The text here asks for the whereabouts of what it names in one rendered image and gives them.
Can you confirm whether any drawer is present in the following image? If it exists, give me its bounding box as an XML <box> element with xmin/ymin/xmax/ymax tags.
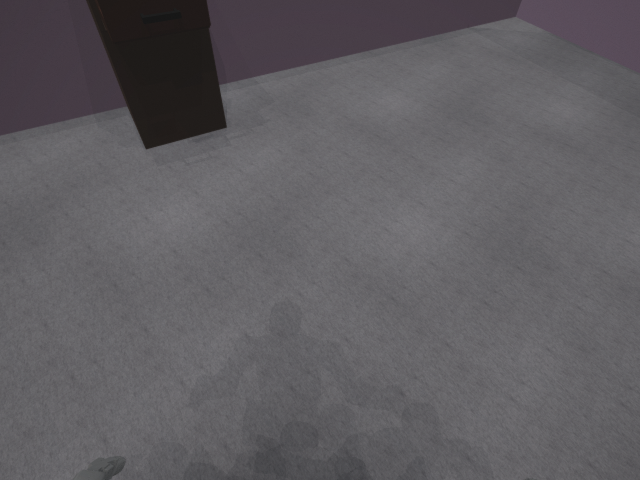
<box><xmin>94</xmin><ymin>0</ymin><xmax>211</xmax><ymax>44</ymax></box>

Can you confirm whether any handle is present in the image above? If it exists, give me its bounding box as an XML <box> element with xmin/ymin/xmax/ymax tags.
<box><xmin>140</xmin><ymin>8</ymin><xmax>182</xmax><ymax>24</ymax></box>

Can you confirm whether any left robot hand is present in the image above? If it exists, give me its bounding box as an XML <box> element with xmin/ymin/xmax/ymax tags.
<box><xmin>72</xmin><ymin>456</ymin><xmax>126</xmax><ymax>480</ymax></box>

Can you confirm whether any cabinet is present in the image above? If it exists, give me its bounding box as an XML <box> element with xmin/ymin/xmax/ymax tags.
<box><xmin>86</xmin><ymin>0</ymin><xmax>227</xmax><ymax>149</ymax></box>

